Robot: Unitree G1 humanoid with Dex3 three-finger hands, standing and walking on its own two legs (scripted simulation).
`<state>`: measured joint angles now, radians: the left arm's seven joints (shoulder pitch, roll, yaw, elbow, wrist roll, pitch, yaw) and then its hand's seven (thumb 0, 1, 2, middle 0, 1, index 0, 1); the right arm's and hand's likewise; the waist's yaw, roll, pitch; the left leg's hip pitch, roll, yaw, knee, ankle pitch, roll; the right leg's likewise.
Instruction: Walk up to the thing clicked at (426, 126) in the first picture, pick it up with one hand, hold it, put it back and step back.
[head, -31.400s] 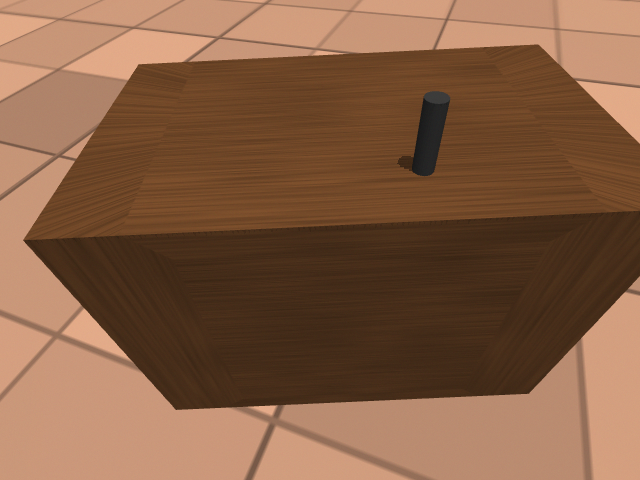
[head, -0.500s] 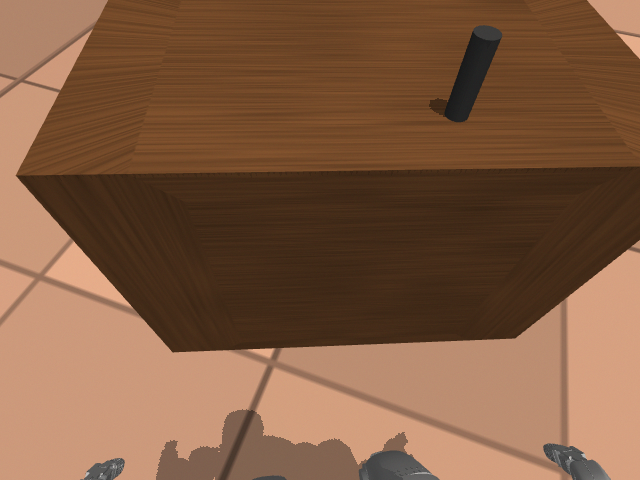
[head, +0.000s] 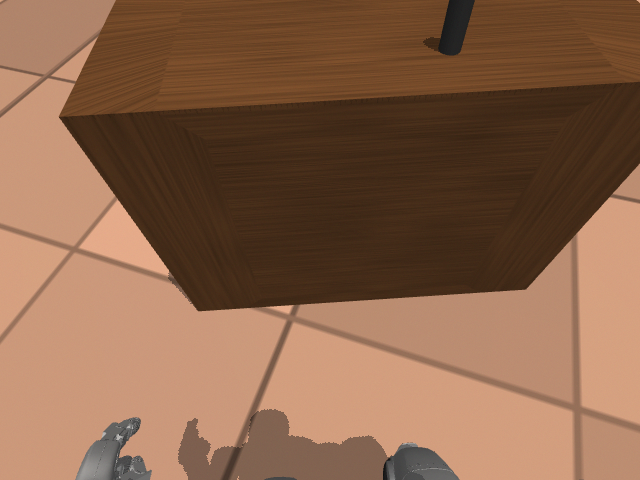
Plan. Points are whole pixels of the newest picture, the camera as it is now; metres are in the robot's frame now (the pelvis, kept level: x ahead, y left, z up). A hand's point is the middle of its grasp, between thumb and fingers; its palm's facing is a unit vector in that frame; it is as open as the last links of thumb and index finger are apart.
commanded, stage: step back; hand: right
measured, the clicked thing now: (459, 9) +0.81 -0.24 +0.12
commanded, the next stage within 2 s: stand in 1.94 s
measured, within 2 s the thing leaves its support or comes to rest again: neither
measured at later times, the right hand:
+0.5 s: hand out of the picture -0.06 -0.30 -0.14, palm faces +0.06 +0.92 -0.40, open 7.4 cm
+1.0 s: hand out of the picture -0.24 -0.28 -0.12, palm faces -0.03 +0.89 -0.45, open 7.4 cm
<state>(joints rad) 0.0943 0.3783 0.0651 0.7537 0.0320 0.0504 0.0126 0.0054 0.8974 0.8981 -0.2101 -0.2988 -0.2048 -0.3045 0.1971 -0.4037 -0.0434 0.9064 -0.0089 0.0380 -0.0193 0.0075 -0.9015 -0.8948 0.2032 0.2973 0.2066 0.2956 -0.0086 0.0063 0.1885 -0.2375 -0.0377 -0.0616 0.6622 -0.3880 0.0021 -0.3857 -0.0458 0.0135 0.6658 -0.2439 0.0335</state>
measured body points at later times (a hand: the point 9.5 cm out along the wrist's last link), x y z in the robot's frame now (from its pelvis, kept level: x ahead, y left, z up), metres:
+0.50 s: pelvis -0.17 -0.02 +0.00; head -0.13 -0.03 +0.45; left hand -0.08 +0.29 -0.11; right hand -0.06 -0.34 -0.11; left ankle -0.05 +0.11 -0.69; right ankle -0.18 -0.13 -0.72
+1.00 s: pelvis -0.32 -0.01 +0.01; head -0.27 +0.02 +0.46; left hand -0.21 +0.29 -0.12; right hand -0.24 -0.33 -0.09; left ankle -0.28 +0.10 -0.72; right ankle -0.37 -0.17 -0.66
